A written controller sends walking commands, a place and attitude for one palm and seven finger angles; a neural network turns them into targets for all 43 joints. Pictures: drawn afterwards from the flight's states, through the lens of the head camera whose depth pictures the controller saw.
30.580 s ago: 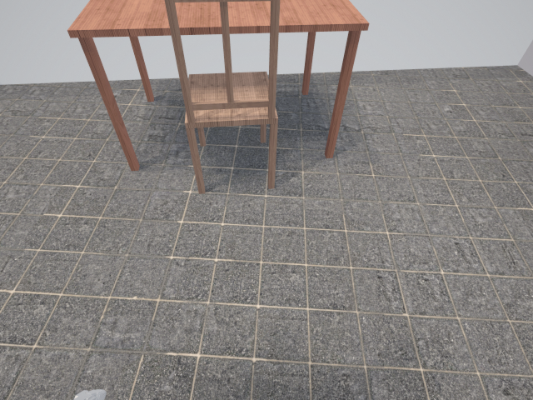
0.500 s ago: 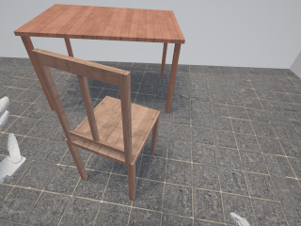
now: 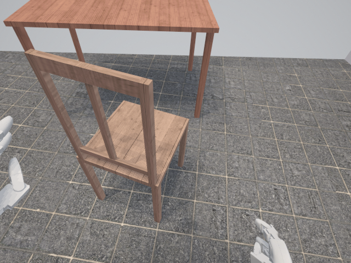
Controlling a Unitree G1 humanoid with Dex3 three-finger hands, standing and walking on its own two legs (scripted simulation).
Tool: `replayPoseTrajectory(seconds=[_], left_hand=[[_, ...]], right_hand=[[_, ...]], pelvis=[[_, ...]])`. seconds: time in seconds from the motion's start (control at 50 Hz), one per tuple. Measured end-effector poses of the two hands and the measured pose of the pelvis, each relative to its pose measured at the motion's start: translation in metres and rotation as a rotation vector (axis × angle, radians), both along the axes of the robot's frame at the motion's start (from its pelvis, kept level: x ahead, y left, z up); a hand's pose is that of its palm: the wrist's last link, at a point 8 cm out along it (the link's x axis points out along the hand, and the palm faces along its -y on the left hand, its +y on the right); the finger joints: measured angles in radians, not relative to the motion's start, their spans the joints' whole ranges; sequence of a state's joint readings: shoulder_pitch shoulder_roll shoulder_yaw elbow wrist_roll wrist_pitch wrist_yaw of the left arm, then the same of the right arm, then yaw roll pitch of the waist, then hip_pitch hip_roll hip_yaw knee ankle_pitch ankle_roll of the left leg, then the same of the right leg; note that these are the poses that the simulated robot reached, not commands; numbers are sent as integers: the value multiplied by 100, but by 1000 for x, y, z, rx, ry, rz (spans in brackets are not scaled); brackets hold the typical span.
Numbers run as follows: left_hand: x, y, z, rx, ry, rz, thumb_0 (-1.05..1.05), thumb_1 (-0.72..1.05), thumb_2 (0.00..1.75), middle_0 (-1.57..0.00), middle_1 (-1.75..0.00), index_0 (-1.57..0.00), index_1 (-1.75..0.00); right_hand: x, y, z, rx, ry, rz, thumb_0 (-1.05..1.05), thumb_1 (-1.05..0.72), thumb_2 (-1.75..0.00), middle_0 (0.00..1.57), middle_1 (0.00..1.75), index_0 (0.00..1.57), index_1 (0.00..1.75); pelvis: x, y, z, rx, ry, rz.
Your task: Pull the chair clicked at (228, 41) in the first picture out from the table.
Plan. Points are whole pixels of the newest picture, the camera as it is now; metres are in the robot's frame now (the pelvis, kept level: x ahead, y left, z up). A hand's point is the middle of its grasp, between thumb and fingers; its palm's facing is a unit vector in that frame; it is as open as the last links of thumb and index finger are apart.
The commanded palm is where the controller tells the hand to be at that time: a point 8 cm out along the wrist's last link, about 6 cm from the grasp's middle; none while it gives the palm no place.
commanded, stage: stop stepping back and stand still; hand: left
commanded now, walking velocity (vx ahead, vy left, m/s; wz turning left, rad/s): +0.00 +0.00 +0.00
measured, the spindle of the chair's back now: (103, 126) +0.54 +0.27 -0.06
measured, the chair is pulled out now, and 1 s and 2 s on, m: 0.58 0.58 0.58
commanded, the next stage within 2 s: let the arm hang, fingers relaxed in 0.18 s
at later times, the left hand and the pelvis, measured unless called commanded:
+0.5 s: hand out of the picture +0.12 +0.21 -0.14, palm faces +0.01 -0.97 -0.25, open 7.4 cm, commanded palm none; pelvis +0.00 +0.01 -0.01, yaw +1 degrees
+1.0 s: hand out of the picture -0.06 +0.17 -0.17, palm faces +0.02 -0.97 -0.23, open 7.3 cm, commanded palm none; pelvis +0.00 -0.01 +0.00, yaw +1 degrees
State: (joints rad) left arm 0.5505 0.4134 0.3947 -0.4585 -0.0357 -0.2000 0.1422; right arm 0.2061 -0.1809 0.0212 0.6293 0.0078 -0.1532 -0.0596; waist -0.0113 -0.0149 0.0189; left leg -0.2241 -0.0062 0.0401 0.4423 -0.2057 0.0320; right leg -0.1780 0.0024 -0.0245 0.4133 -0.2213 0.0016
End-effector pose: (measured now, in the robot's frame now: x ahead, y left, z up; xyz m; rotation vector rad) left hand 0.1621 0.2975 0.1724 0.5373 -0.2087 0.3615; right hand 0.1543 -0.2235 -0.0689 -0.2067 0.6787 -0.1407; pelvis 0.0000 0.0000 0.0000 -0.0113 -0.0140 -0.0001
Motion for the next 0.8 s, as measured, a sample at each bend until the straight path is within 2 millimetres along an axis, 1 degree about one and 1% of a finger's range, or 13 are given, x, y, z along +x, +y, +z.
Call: replayPoseTrajectory(seconds=[0.28, 0.3, 0.32, 0.36, 0.4, 0.44, 0.48, 0.5, 0.54, 0.6, 0.68, 0.74, 0.8], left_hand=[[9, 7, 1, 5, 25, 2, 1, 89, 90, -21, -30, -21, -30], [11, 8, -7, 11, 48, -2, 1, 89, 90, -21, -30, -21, -30], [16, 11, -25, -3, 114, 0, 1, 89, 90, -21, -30, -21, -30], [22, 16, -81, -100, 322, 36, 0, 89, 90, -20, -30, -20, -30], [16, 11, -148, -231, 572, 83, 0, 90, 90, -20, -30, -20, -30], [-6, -5, -212, -345, 823, 107, 0, 90, 90, -20, -30, -20, -30], [-39, -31, -262, -434, 1053, 104, 0, 91, 90, -19, -30, -19, -30], [-58, -45, -281, -473, 1155, 96, 0, 91, 90, -19, -30, -19, -30], [-98, -71, -307, -544, 1327, 82, 1, 91, 90, -20, -30, -19, -30], [-140, -66, -318, -592, 1409, 192, -2, 101, 90, -21, -30, -21, -30], [-190, -56, -315, -583, 1533, 272, -2, 101, 90, -21, -30, -21, -30], [-218, -51, -309, -566, 1607, 329, -1, 98, 90, -20, -30, -20, -30], [-236, -51, -302, -552, 1653, 367, -1, 95, 90, -20, -30, -20, -30]], right_hand=[[12, 1, -1, -5, 25, -16, 2, -90, -90, 21, 30, 20, 30], [13, 1, -4, 3, 23, 0, 2, -90, -90, 21, 30, 20, 30], [12, 0, -10, 10, 37, 20, 2, -90, -90, 21, 30, 20, 30], [8, -2, -26, 18, 100, 42, 1, -90, -90, 21, 30, 20, 30], [-2, -4, -40, 23, 173, 44, 1, -90, -90, 21, 30, 20, 30], [-18, -4, -48, 25, 241, 34, 1, -90, -90, 21, 30, 20, 30], [-37, -5, -53, 24, 309, 18, 1, -91, -90, 21, 30, 20, 30], [-49, -5, -55, 23, 346, 9, 1, -91, -90, 21, 30, 20, 30], [-72, -6, -58, 19, 426, -10, 1, -91, -90, 21, 30, 20, 30], [-109, -7, -62, 11, 560, -23, 1, -91, -90, 21, 30, 20, 30], [-150, -8, -67, 21, 698, -51, 1, -91, -90, 21, 30, 20, 30], [-172, -7, -72, 41, 756, -73, 1, -91, -90, 20, 30, 20, 30], [-185, -5, -76, 63, 785, -89, 1, -91, -90, 20, 30, 20, 30]], pelvis=[[11, 6, 1, -2, 14, 0], [10, 7, 0, -5, 21, 8], [8, 8, -1, -5, 29, 19], [5, 11, -5, -1, 37, 31], [3, 12, -7, 1, 37, 36], [1, 12, -8, 4, 28, 34], [-1, 11, -8, 8, 17, 28], [-2, 11, -8, 9, 12, 25], [-4, 10, -6, 9, 5, 20], [-7, 5, -3, 6, 5, 28], [-8, 3, -1, 4, 5, 32], [-7, 2, 0, 6, 4, 29], [-7, 1, 0, 9, 1, 25]])
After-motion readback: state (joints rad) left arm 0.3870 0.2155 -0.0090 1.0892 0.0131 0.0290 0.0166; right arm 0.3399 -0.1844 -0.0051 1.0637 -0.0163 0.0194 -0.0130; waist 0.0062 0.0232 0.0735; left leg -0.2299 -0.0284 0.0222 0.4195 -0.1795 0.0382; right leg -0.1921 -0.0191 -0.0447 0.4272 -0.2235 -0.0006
